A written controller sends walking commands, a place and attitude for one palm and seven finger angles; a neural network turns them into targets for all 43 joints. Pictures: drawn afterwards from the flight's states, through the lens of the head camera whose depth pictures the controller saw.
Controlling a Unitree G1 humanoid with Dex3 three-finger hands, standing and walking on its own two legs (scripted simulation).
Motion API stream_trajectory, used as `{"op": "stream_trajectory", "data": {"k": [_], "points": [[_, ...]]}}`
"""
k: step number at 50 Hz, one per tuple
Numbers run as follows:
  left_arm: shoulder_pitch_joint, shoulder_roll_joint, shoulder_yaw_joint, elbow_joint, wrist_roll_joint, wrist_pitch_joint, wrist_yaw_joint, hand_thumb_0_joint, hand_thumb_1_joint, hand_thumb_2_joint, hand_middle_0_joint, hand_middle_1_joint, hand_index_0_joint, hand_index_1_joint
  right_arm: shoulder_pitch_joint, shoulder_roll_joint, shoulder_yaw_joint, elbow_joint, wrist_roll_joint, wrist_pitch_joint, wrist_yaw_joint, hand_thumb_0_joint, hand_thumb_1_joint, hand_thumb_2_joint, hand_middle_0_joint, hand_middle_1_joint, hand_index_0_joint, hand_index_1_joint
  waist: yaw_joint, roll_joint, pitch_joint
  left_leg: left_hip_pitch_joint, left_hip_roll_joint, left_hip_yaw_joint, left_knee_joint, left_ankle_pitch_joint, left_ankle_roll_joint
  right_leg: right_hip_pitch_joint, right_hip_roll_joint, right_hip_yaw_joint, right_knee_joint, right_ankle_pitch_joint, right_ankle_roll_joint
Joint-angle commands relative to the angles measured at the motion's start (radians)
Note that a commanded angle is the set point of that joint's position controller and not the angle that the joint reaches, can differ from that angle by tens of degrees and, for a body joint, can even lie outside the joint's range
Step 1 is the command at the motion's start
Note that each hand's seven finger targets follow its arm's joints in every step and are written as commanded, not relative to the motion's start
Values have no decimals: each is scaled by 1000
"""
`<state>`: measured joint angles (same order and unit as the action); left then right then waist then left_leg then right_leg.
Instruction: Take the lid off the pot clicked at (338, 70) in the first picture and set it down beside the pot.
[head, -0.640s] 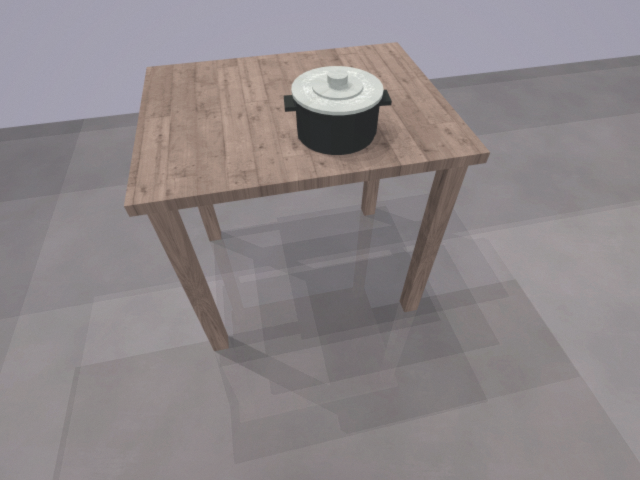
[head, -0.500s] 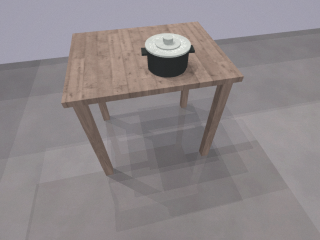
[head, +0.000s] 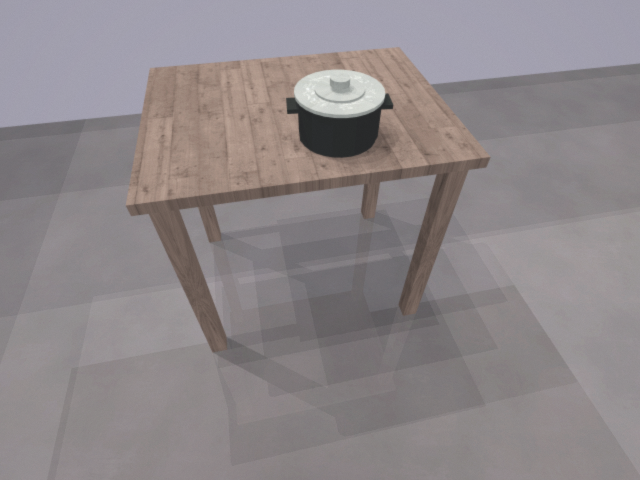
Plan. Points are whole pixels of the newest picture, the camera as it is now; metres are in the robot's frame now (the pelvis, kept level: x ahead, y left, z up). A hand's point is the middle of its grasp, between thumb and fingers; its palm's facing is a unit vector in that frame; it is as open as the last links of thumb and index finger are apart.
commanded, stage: walk to a spot facing it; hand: left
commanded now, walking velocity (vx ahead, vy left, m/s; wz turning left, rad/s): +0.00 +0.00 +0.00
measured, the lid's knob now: (340, 80) +0.87 +0.01 +0.08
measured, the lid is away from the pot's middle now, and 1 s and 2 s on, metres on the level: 0.00 0.00 0.00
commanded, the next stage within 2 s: none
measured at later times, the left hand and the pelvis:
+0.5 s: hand out of the picture +0.03 +0.18 -0.18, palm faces -0.05 -0.96 -0.26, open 7.4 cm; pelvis -0.01 -0.01 -0.02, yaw -8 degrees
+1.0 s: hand (221, 465) +0.17 +0.16 -0.16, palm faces -0.43 -0.86 -0.28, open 7.4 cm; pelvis -0.02 +0.00 -0.01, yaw -28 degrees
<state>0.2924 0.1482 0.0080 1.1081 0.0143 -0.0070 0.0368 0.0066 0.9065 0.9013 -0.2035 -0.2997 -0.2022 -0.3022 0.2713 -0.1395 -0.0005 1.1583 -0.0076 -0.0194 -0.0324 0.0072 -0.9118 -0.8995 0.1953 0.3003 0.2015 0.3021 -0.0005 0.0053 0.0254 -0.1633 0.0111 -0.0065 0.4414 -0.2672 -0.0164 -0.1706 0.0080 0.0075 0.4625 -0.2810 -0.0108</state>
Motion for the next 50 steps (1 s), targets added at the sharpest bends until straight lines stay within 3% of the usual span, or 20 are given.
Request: {"op": "stream_trajectory", "data": {"k": [1,9,18,20,22,23,25,29,32,33,34,35,36,38,39,42,45,48,49,50], "points": [[69,103,19,-20,-1,-14,5,0,900,900,-200,-300,-200,-300,70,-95,-14,-22,-1,-10,-8,0,-900,-900,200,300,200,300,-1,4,37,-4,79,-58,-64,184,42,-48,-95,68,-86,179,-12],[57,121,39,-37,-1,1,-1,0,900,900,-200,-300,-200,-300,75,-115,-33,-35,-3,-2,-15,0,-900,-900,200,300,200,300,-6,-1,30,20,101,-28,-17,186,40,-96,-83,102,-32,231,-26],[53,124,78,-137,7,29,-29,0,900,900,-200,-300,-200,-300,0,-186,-85,-171,-10,16,-14,0,-900,-900,200,300,200,300,18,64,21,-55,204,-58,-14,-30,85,-207,-3,122,149,98,-28],[71,152,86,-146,9,25,-31,0,900,900,-200,-300,-200,-300,-37,-181,-90,-203,-10,18,-11,0,-900,-900,200,300,200,300,33,-37,-7,-86,150,18,111,-32,54,-176,-44,215,93,189,-47],[98,237,103,-151,9,16,-21,0,900,900,-200,-300,-200,-300,-53,-132,-81,-239,-6,22,-8,0,-900,-900,200,300,200,300,44,-253,-50,-258,6,104,372,-188,-5,-23,-215,510,-58,344,-139],[133,242,110,-156,4,20,-10,0,900,900,-200,-300,-200,-300,-110,-135,-78,-267,-7,25,-12,0,-900,-900,200,300,200,300,79,-256,-27,-353,5,38,505,-302,-9,25,-257,593,-99,437,-207],[80,222,111,-175,5,20,-3,0,900,900,-200,-300,-200,-300,-116,-143,-76,-284,-2,12,-14,0,-900,-900,200,300,200,300,41,-145,-36,-387,30,-36,566,-290,-7,67,-240,547,-39,594,-237],[2,244,117,-230,10,28,-7,0,900,900,-200,-300,-200,-300,-96,-134,-74,-304,8,13,-12,0,-900,-900,200,300,200,300,15,-152,-94,-211,-8,-16,311,-208,-11,-2,-175,500,-20,579,-185],[-51,250,117,-257,1,39,-16,0,900,900,-200,-300,-200,-300,-24,-150,-77,-305,10,9,-16,0,-900,-900,200,300,200,300,-26,-153,-104,2,-28,-7,42,-19,-7,-126,-104,462,13,417,-103],[-60,226,109,-274,-1,41,-19,0,900,900,-200,-300,-200,-300,0,-183,-81,-306,7,2,-18,0,-900,-900,200,300,200,300,-38,-76,-113,131,44,-69,-45,17,13,-241,-40,401,75,280,-60],[-67,173,100,-301,-4,43,-28,0,900,900,-200,-300,-200,-300,4,-263,-95,-321,-5,-3,-18,0,-900,-900,200,300,200,300,-42,158,-83,203,250,-291,-140,32,83,-417,85,258,223,-9,-9],[-79,170,98,-324,3,35,-36,0,900,900,-200,-300,-200,-300,-1,-308,-103,-341,-12,4,-13,0,-900,-900,200,300,200,300,-34,251,-38,121,421,-410,-194,113,177,-467,84,100,442,-269,34],[-88,204,107,-313,13,39,-39,0,900,900,-200,-300,-200,-300,-39,-274,-91,-348,-19,5,-8,0,-900,-900,200,300,200,300,-27,197,2,23,422,-376,-196,118,208,-445,25,97,594,-246,51],[-71,205,106,-297,10,45,-55,0,900,900,-200,-300,-200,-300,-111,-236,-76,-373,-17,1,-9,0,-900,-900,200,300,200,300,12,120,1,-7,334,-213,-150,252,193,-442,-16,74,691,-167,63],[-78,187,100,-302,7,50,-61,0,900,900,-200,-300,-200,-300,-117,-235,-73,-376,-19,-1,-9,0,-900,-900,200,300,200,300,16,128,6,5,309,-141,-138,311,183,-437,-30,60,679,-149,69],[-109,168,83,-323,2,56,-72,0,900,900,-200,-300,-200,-300,-81,-251,-78,-363,-20,0,-7,0,-900,-900,200,300,200,300,-2,174,-29,70,283,-19,-85,449,164,-372,-56,-7,491,-147,72],[-151,155,73,-336,3,49,-74,0,900,900,-200,-300,-200,-300,-23,-282,-91,-342,-22,5,1,0,-900,-900,200,300,200,300,-34,179,-34,73,294,31,-36,530,150,-274,-32,-66,332,-128,56],[-120,177,77,-328,3,38,-73,0,900,900,-200,-300,-200,-300,-14,-291,-98,-338,-21,13,8,0,-900,-900,200,300,200,300,-18,158,-55,40,288,68,52,473,104,-141,-9,-96,159,-49,32],[-67,193,84,-314,4,30,-72,0,900,900,-200,-300,-200,-300,-16,-289,-99,-337,-18,14,9,0,-900,-900,200,300,200,300,16,127,-78,-13,265,103,156,409,66,-28,-9,-92,42,56,19],[-9,276,99,-297,10,17,-62,0,900,900,-200,-300,-200,-300,3,-244,-89,-346,-9,16,15,0,-900,-900,200,300,200,300,40,-51,-120,-199,208,170,348,181,4,180,-134,65,-36,242,-37]]}}
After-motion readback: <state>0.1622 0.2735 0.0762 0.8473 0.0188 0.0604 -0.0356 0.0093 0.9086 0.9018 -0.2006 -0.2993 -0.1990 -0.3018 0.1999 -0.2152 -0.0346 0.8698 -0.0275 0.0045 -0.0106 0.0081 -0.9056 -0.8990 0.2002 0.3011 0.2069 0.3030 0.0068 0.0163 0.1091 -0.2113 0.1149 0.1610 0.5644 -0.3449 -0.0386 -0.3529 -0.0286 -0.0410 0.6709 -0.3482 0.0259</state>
